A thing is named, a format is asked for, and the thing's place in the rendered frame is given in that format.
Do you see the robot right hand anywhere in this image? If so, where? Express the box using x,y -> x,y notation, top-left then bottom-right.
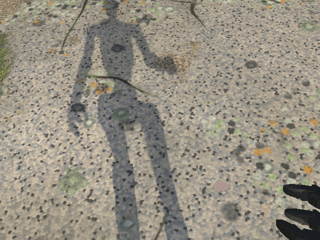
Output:
276,184 -> 320,240

